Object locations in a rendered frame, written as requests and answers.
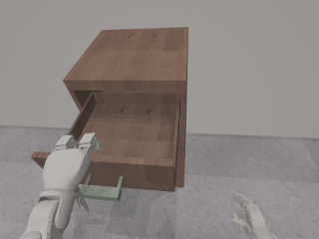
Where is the robot left forearm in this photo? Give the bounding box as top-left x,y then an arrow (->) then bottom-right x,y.
20,189 -> 76,239

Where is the left robot hand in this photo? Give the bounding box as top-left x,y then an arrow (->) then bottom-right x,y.
42,132 -> 104,213

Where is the cabinet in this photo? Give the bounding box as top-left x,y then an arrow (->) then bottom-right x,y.
63,27 -> 188,187

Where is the right robot hand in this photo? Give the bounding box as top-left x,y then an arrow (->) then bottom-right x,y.
230,192 -> 269,238

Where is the drawer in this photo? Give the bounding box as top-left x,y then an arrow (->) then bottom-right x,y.
31,92 -> 180,192

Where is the handle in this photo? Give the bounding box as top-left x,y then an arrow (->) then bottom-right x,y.
80,173 -> 124,202

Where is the robot right forearm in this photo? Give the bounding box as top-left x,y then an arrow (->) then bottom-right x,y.
250,226 -> 278,239

